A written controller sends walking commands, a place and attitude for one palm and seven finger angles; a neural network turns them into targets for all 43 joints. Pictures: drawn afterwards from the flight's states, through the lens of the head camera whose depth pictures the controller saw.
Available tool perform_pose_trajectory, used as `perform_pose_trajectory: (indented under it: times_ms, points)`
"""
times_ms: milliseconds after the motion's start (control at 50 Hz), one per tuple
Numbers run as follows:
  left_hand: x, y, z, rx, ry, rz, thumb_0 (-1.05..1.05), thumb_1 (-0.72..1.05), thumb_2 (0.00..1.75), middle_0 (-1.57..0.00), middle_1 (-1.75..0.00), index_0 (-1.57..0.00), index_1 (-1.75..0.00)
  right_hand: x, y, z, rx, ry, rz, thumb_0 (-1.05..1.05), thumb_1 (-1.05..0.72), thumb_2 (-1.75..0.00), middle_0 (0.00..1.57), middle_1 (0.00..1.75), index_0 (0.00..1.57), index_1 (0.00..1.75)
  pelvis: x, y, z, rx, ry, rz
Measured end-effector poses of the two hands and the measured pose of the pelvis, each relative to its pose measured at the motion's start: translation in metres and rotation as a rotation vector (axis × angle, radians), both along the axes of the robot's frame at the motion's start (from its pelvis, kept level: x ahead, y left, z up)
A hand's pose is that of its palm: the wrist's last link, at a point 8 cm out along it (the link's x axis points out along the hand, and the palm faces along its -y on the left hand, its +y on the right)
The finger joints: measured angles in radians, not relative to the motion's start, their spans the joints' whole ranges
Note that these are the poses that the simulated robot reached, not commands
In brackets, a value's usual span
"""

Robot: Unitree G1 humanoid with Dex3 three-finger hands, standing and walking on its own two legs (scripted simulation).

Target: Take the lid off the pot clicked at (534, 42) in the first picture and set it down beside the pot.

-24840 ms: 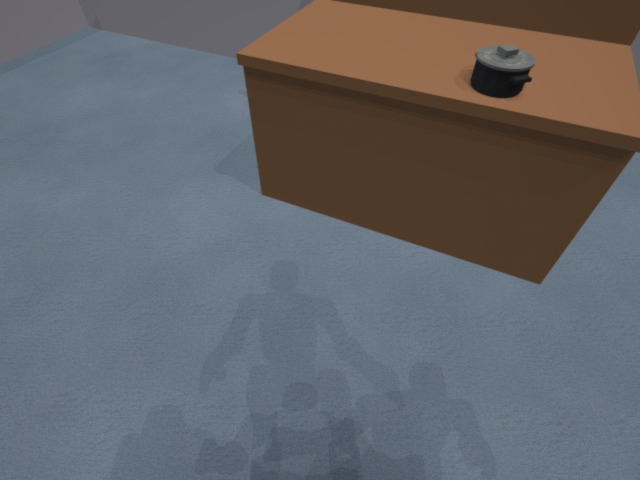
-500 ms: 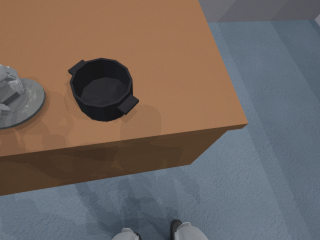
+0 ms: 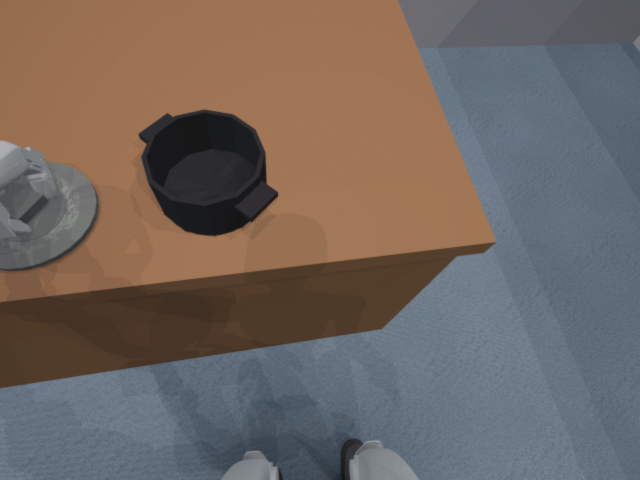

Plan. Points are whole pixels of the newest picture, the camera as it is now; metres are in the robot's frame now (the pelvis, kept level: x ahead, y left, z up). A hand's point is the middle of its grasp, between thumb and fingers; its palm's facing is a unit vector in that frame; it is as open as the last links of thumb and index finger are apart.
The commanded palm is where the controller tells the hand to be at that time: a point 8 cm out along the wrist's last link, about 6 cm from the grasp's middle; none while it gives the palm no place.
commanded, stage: open the fingers wide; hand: left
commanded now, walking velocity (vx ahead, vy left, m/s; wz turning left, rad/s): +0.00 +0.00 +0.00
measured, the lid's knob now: (20, 203) +0.46 +0.37 -0.02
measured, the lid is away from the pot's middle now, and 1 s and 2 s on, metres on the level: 0.24 0.24 0.24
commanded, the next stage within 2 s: raise the empty hand in 0.80 s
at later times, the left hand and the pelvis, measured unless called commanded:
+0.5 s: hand out of the picture +0.44 +0.36 +0.02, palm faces -0.49 -0.13 -0.86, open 9.5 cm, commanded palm +0.48 +0.36 +0.06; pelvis -0.01 +0.00 -0.01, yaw -1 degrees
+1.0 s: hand out of the picture +0.44 +0.37 +0.02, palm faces -0.48 -0.12 -0.87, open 10.9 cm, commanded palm +0.47 +0.36 +0.08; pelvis +0.00 +0.00 +0.00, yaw -1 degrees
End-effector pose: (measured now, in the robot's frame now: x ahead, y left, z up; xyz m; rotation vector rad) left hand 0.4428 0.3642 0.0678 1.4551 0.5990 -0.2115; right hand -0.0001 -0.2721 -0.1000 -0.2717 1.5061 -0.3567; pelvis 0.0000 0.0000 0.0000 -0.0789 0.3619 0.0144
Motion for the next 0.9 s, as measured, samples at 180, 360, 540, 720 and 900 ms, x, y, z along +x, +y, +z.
perform_pose_trajectory:
  times_ms: [180,360,540,720,900]
  points:
    - [-0.001,-0.003,0.001,0.001,0.012,-0.011,-0.01,0.29,0.66,-0.58,-1.01,-0.56,-0.99,-0.004,-0.008,0.000,-0.025,-0.007,0.007,0.01,-0.90,-0.90,0.21,0.30,0.21,0.30,-0.005,-0.003,-0.002,0.001,0.002,-0.001]
    - [0.002,0.001,0.005,0.006,0.008,0.005,0.00,0.27,0.57,-0.50,-1.02,-0.49,-1.01,-0.015,-0.010,-0.001,-0.028,0.010,-0.002,0.01,-0.90,-0.90,0.21,0.30,0.21,0.30,-0.008,-0.004,-0.006,0.000,0.011,-0.006]
    - [0.005,0.002,0.009,-0.004,0.003,-0.001,0.00,0.19,0.47,-0.38,-1.01,-0.38,-1.01,-0.020,-0.006,-0.003,-0.020,0.029,-0.014,0.01,-0.90,-0.90,0.21,0.30,0.21,0.30,-0.007,-0.003,-0.006,0.000,0.018,-0.010]
    - [0.004,0.005,0.005,-0.005,0.012,-0.007,0.00,0.14,0.39,-0.31,-1.00,-0.30,-1.00,-0.017,-0.002,-0.004,-0.015,0.027,-0.015,0.01,-0.90,-0.90,0.21,0.30,0.21,0.30,-0.006,-0.001,-0.007,-0.003,0.022,-0.012]
    - [0.003,0.009,0.007,-0.011,-0.005,0.007,0.00,0.13,0.36,-0.29,-1.01,-0.29,-1.00,-0.011,0.000,-0.003,-0.012,0.020,-0.011,0.01,-0.90,-0.90,0.21,0.30,0.21,0.30,-0.005,0.002,-0.006,-0.004,0.018,-0.010]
